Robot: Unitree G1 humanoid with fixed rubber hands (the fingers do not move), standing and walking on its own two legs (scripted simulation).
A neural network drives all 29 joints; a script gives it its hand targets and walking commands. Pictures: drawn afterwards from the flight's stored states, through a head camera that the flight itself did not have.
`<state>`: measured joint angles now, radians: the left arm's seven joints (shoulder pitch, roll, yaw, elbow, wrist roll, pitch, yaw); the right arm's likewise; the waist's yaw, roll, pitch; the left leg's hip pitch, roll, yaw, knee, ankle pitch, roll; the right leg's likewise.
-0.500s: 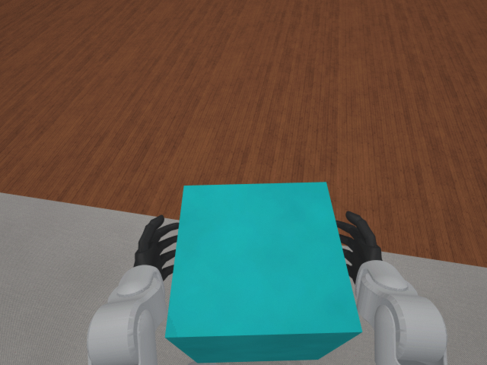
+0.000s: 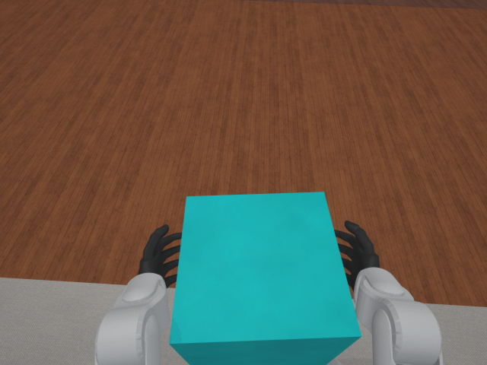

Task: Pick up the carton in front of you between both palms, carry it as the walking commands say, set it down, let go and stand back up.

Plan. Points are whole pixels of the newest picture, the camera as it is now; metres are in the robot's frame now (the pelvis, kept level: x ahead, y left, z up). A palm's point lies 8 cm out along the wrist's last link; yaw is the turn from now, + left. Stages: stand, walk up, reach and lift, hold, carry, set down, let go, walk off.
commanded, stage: carry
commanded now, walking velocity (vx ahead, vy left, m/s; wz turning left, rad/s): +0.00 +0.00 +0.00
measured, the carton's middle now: (257, 289) +0.24 +0.00 +0.01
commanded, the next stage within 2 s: none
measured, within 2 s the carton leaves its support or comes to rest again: neither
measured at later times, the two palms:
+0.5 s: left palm (181, 133) +0.50 +0.14 +0.12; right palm (331, 132) +0.51 -0.16 +0.12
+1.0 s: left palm (177, 129) +0.61 +0.17 +0.05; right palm (302, 124) +0.62 -0.13 +0.06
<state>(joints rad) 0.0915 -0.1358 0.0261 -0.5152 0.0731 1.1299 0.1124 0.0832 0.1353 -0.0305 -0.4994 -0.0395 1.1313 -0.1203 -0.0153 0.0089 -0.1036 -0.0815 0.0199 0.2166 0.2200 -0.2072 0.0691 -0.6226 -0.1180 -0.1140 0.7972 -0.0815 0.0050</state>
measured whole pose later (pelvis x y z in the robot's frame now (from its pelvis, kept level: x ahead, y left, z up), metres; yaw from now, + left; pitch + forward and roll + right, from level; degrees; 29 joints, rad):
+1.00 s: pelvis +0.27 +0.00 -0.02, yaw +3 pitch +5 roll -1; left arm -0.47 -0.14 0.28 -0.07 0.04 1.03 0.15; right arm -0.47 0.15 -0.28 -0.09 -0.05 1.04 -0.14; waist 0.01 0.01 0.04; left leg -0.23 0.05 0.11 0.58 -0.40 0.00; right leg -0.38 -0.08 -0.21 0.59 -0.26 -0.02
